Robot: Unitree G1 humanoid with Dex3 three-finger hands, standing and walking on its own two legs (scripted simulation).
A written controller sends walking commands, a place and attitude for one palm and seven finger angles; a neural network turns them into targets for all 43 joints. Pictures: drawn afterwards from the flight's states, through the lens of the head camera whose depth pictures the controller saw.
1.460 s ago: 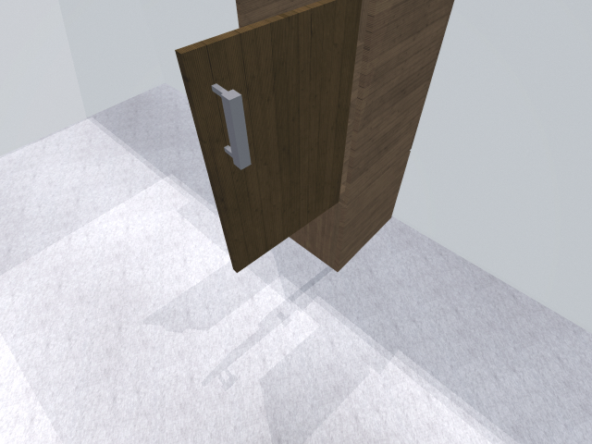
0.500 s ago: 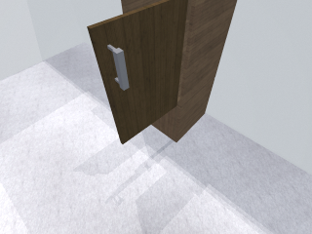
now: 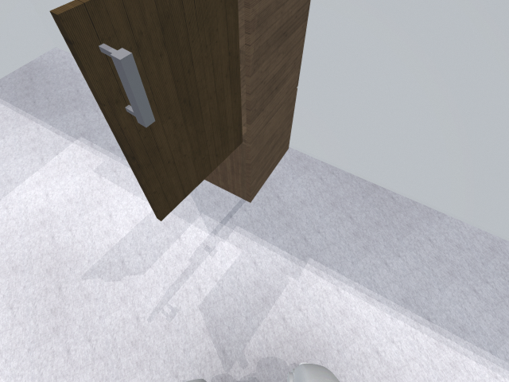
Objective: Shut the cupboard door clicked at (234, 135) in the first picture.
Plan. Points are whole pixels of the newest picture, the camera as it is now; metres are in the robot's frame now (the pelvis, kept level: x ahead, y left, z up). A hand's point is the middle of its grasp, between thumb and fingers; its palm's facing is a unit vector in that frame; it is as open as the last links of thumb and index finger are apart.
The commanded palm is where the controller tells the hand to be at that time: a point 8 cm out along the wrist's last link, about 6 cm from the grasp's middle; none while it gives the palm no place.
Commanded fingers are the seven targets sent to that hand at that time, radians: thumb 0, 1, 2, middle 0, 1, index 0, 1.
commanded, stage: walk to a spot facing it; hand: left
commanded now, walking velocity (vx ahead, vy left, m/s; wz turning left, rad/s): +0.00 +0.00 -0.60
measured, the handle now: (127, 86) +0.55 +0.27 +0.12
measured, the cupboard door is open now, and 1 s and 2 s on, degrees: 84 84 84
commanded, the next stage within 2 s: none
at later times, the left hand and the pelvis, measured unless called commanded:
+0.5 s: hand out of the picture +0.12 +0.14 -0.17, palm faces -0.23 -0.95 -0.23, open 7.4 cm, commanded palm none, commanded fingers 0.00 0.90 0.90 -0.20 -0.30 -0.20 -0.30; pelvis +0.00 -0.03 +0.00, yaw -17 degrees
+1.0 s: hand (244, 333) +0.21 +0.04 -0.15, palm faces -0.54 -0.79 -0.29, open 7.4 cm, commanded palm none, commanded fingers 0.00 0.90 0.90 -0.20 -0.30 -0.20 -0.30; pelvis +0.00 -0.08 -0.01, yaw -34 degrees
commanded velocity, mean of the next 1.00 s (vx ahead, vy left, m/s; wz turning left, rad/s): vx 0.06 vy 0.00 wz -0.60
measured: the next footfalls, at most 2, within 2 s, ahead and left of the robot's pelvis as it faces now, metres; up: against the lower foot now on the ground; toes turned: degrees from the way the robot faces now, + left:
right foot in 0.16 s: +0.03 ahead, -0.15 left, +0.00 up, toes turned -9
left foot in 0.54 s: +0.06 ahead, +0.09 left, +0.00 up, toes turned -17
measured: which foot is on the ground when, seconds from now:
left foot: down 0.00-0.16, up 0.18-0.52, down 0.54-0.88, up 0.90-1.00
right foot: up 0.00-0.14, down 0.16-0.54, up 0.56-0.88, down 0.90-1.00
